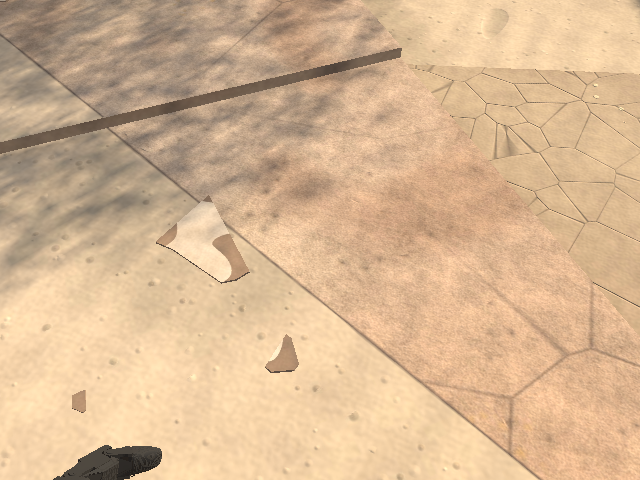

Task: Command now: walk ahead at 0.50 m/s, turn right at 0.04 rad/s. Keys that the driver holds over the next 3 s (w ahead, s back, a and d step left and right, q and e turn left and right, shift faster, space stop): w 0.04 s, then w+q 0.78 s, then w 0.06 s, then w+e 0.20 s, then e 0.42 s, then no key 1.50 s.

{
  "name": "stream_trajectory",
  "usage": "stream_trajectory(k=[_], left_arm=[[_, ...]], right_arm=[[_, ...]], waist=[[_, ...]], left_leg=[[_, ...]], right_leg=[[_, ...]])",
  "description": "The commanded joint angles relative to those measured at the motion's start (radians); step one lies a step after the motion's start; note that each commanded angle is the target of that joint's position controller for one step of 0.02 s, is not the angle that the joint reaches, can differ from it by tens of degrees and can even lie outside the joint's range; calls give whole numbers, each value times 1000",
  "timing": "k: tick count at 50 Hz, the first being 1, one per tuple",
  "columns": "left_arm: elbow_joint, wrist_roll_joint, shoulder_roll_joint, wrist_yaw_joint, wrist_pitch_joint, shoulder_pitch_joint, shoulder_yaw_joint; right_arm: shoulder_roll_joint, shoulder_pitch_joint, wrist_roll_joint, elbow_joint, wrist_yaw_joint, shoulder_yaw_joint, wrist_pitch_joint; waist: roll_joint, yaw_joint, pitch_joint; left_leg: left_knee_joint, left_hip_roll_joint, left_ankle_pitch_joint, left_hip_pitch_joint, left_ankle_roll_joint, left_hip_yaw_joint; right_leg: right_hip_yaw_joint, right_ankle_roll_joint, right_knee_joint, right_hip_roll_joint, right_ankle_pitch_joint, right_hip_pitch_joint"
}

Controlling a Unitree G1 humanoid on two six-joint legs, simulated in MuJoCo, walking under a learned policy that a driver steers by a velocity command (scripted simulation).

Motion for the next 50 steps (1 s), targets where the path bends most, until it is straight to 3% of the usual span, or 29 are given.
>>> stream_trajectory(k=[1, 3, 4, 5, 6, 7, 8, 9, 10, 12, 14, 17, 21, 24, 26, 29, 30, 31, 32, 33, 34, 35, 36, 37, 38, 40, 42, 46, 50], left_arm=[[-95, -3, 90, -12, -25, -92, 25], [-62, 5, 131, -7, -29, 36, 49], [-22, 11, 182, 4, -29, 191, 74], [4, 23, 266, 18, -23, 377, 93], [15, 26, 293, 11, -18, 381, 94], [10, 12, 194, 13, -17, 353, 73], [11, 7, 159, 16, -18, 296, 60], [9, 14, 135, 14, -21, 233, 51], [11, 20, 108, 11, -26, 189, 45], [25, 30, 95, 12, -42, 157, 47], [47, 30, 109, 15, -54, 152, 54], [77, 33, 129, 26, -55, 168, 61], [100, 25, 160, 39, -42, 193, 66], [131, 14, 183, 44, -22, 253, 74], [144, 4, 196, 45, -3, 272, 79], [137, -4, 236, 57, 20, 249, 90], [132, -6, 248, 62, 28, 239, 94], [126, -10, 245, 66, 31, 218, 90], [109, 11, 200, 66, 22, 239, 72], [56, 38, 54, 45, -10, 336, 25], [45, 2, 147, 28, -49, 215, 40], [11, -30, 182, 21, -68, 124, 49], [11, -18, 166, 27, -77, 116, 44], [23, 9, 169, 33, -74, 122, 50], [27, 17, 175, 33, -62, 146, 55], [28, 28, 155, 33, -39, 167, 54], [17, 33, 128, 37, -25, 132, 45], [2, 24, 82, 24, -30, 4, 21], [-24, 2, 108, 6, -39, -86, 22]], right_arm=[[-185, 12, 6, -27, -10, -49, 5], [-192, -12, 9, -25, -15, -49, 15], [-165, -14, 2, -31, -16, -37, 16], [-92, -11, -32, -65, -17, -8, 12], [-18, 115, -4, -71, -14, 11, -6], [-136, 35, 19, -57, -12, -17, -16], [-165, -49, 29, -81, -8, -29, -20], [-149, -84, 20, -84, -12, -28, -17], [-137, -95, 8, -84, -13, -32, -8], [-98, -54, 12, -70, -11, -31, 15], [-75, -65, 11, -77, -13, -29, 32], [-66, -127, 4, -103, -11, -29, 34], [-38, -253, 2, -145, 15, -15, 24], [-27, -350, 3, -197, 35, -7, 24], [-32, -386, 4, -228, 48, -8, 25], [-76, -330, 2, -246, 58, -32, 33], [-108, -240, 3, -231, 56, -50, 37], [-157, -86, 5, -194, 44, -80, 40], [-240, 53, 6, -165, 21, -111, 52], [-327, -3, 8, -181, 18, -116, 39], [-233, 32, 2, -201, 23, -91, 26], [-189, -7, -6, -194, 25, -77, 14], [-167, -70, -2, -198, 24, -70, 9], [-138, -132, -4, -210, 22, -61, 9], [-121, -164, -17, -227, 17, -53, 8], [-129, -176, -13, -228, 9, -55, 4], [-150, -156, -11, -214, -4, -59, 2], [-144, -104, -10, -173, -17, -52, 4], [-159, -43, -10, -125, -9, -52, -2]], waist=[[122, 37, 40], [120, 120, -38], [100, 192, -145], [-59, 249, -312], [-292, 179, -400], [-149, 218, -287], [-103, 205, -161], [-37, 171, -104], [-41, 145, -57], [-68, 104, -43], [-40, 90, -13], [-17, 101, 15], [1, 148, 50], [15, 186, 83], [9, 188, 88], [-46, 125, 13], [-56, 70, -42], [-35, -19, -120], [86, -69, -210], [309, 71, -296], [175, -18, -376], [132, -17, -224], [45, 34, -140], [28, 73, -88], [56, 105, -77], [63, 128, -64], [67, 124, -42], [111, 56, -24], [119, 8, 17]], left_leg=[[-23, 293, 378, 15, 147, -154], [139, 257, 632, 4, 114, -120], [328, 204, 630, -92, 84, -87], [668, 121, 262, -317, 41, -43], [936, -17, -311, -649, 1, -97], [1028, 40, -279, -750, 1, -174], [1017, 81, -177, -779, 8, -152], [980, 122, -94, -737, 0, -135], [935, 145, -36, -708, -8, -135], [914, 169, 26, -624, -21, -136], [890, 173, 70, -643, -34, -140], [769, 168, 199, -706, -46, -151], [534, 154, 359, -676, -30, -69], [435, 146, 340, -718, -6, -30], [398, 132, 277, -732, 17, 0], [388, 47, 128, -581, 72, 81], [385, 7, 90, -462, 98, 100], [313, -30, 144, -233, 136, 94], [284, 89, 160, 71, 195, -118], [184, 334, 12, 380, 392, -700], [63, 369, -76, 408, 396, -830], [43, 340, 0, 296, 342, -678], [44, 294, 108, 145, 307, -557], [33, 253, 218, 19, 283, -464], [13, 229, 295, -62, 278, -419], [-15, 205, 385, -152, 283, -368], [-29, 182, 432, -211, 276, -302], [-29, 125, 345, -238, 202, -186], [-25, 201, 260, -118, 192, -216]], right_leg=[[-14, -35, -54, 18, -50, 24], [-52, -75, -109, 61, -69, 242], [-26, -108, -97, 31, -47, 486], [230, -173, -65, -200, -23, 791], [649, -304, -197, -362, -259, 999], [609, -265, -251, -328, -390, 907], [454, -226, -272, -298, -358, 781], [357, -204, -303, -255, -271, 660], [276, -195, -337, -219, -203, 575], [168, -190, -395, -191, -108, 480], [83, -195, -425, -190, -7, 443], [-18, -191, -440, -181, 83, 468], [-133, -162, -452, -164, 104, 502], [-166, -156, -426, -201, 141, 609], [-186, -145, -382, -222, 222, 684], [-229, -112, -203, -225, 658, 733], [-240, -100, -64, -215, 767, 720], [-261, -71, 143, -181, 725, 627], [-260, -28, 449, -131, 368, 376], [-131, 28, 782, 93, -581, -73], [70, 11, 855, 80, -589, -179], [69, -12, 815, 34, -487, -237], [65, -18, 721, -9, -403, -196], [59, -8, 636, -37, -361, -134], [66, 2, 600, -55, -327, -67], [46, 38, 529, -53, -297, -22], [24, 71, 422, -43, -220, -24], [-6, 77, 104, -12, 88, 52], [-2, 28, -3, -8, 141, 12]])
Next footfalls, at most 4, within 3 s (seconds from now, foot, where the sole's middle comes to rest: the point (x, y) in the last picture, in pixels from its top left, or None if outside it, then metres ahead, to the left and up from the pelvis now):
0.08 right None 0.22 -0.13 -0.78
0.64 left None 0.48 0.14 -0.78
1.14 right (263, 328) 0.84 0.07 -0.78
1.68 left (169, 326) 0.87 0.29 -0.78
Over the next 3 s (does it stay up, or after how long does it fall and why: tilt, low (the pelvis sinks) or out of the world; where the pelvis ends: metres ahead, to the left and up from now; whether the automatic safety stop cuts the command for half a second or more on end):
stays up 0.82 0.14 -0.01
